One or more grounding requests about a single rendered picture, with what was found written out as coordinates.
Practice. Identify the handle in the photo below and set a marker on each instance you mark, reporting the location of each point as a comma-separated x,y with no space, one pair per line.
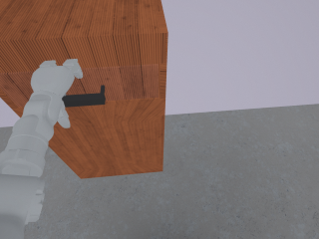
83,100

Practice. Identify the drawer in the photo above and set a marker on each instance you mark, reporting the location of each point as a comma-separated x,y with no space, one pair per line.
130,82

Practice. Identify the robot left hand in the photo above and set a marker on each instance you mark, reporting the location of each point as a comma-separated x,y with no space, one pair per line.
57,80

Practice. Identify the left robot forearm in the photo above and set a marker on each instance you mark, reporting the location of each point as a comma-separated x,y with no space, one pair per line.
26,148

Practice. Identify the robot left upper arm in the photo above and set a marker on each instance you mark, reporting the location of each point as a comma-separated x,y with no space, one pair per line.
21,202

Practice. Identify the cabinet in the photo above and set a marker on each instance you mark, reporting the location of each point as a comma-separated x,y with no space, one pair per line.
121,137

